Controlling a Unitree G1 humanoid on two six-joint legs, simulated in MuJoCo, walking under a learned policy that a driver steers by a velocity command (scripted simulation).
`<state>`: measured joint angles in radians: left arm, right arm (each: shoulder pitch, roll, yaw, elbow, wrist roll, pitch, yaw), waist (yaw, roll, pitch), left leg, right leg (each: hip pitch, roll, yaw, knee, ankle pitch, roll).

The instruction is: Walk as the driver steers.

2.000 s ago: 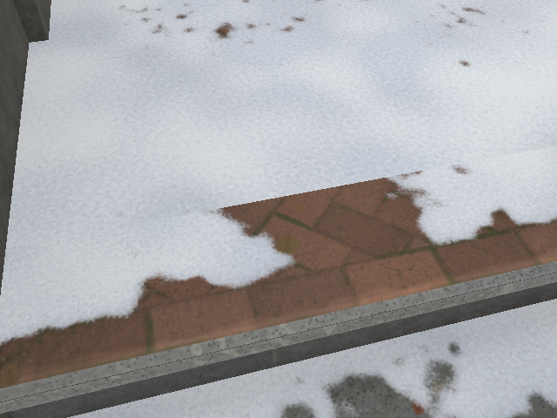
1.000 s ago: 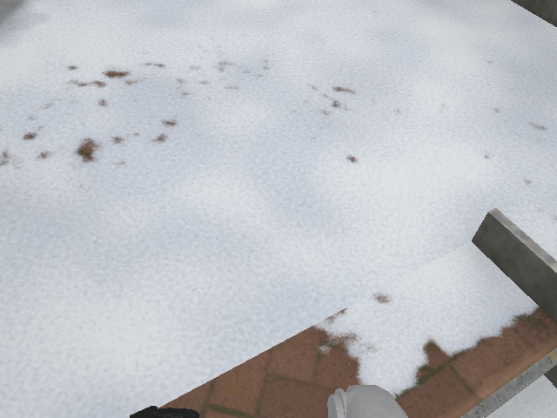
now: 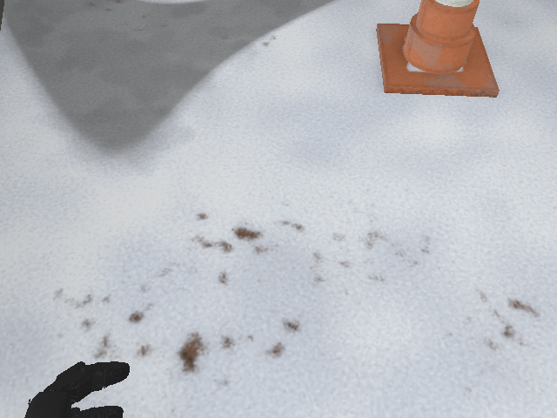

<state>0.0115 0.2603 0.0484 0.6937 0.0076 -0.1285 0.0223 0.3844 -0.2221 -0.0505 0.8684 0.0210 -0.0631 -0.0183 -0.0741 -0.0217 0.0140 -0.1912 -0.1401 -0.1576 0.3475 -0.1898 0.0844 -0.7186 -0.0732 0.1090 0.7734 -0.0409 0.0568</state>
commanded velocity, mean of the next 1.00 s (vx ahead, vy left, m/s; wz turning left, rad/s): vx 0.50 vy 0.00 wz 0.45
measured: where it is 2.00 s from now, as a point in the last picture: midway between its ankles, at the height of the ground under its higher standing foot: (168, 294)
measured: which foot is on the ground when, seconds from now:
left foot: down 0.00-0.16, up 0.18-0.64, down 0.66-1.00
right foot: up 0.00-0.12, down 0.14-0.66, up 0.68-1.00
